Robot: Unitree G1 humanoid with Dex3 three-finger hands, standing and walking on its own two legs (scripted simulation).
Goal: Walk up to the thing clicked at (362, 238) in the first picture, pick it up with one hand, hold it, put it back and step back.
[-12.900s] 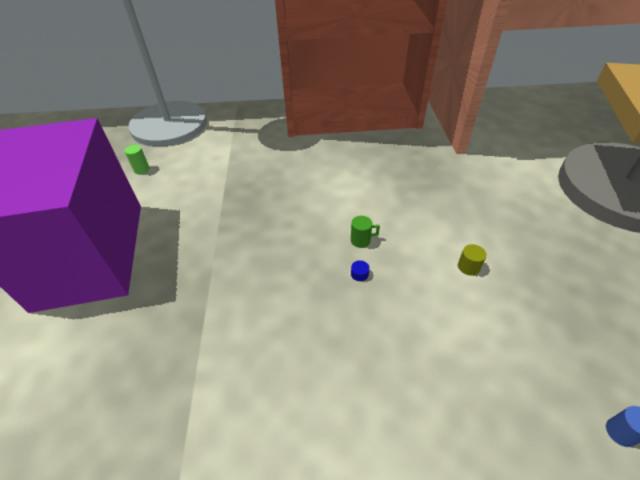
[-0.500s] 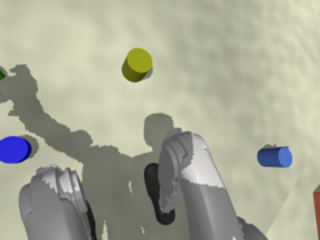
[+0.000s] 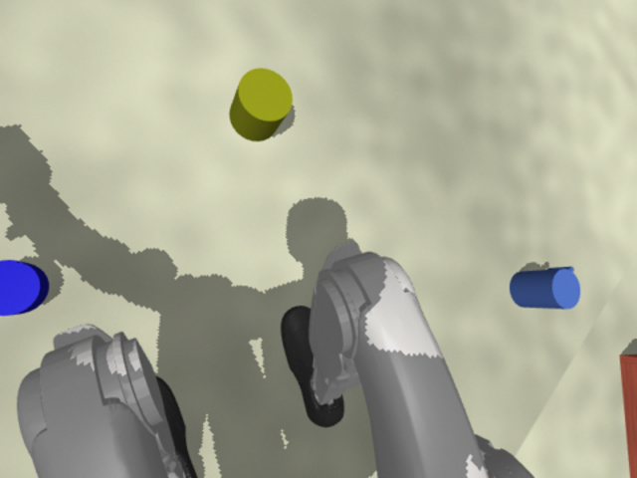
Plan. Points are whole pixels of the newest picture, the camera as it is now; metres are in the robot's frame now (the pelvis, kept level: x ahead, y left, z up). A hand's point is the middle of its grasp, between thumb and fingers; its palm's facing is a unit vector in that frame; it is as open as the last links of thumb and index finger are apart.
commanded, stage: approach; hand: left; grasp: from above
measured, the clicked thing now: out of the picture +0.55 +0.34 -0.28
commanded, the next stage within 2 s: close in in 0.06 s
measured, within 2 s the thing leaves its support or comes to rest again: neither
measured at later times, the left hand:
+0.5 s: hand out of the picture +0.52 +0.33 -0.18, palm faces -0.53 -0.10 -0.84, open 14.2 cm
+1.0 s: hand out of the picture +0.52 +0.33 -0.22, palm faces -0.45 -0.09 -0.89, open 13.9 cm
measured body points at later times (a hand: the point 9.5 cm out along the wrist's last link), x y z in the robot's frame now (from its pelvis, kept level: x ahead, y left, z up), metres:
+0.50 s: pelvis +0.01 +0.01 +0.00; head +0.29 +0.10 +0.34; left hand +0.54 +0.34 -0.13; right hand +0.04 -0.25 -0.08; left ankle +0.08 +0.12 -0.30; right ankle +0.13 -0.13 -0.30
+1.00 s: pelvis +0.01 +0.00 -0.01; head +0.30 +0.12 +0.31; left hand +0.54 +0.34 -0.17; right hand +0.04 -0.26 -0.07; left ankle +0.08 +0.12 -0.30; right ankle +0.13 -0.13 -0.30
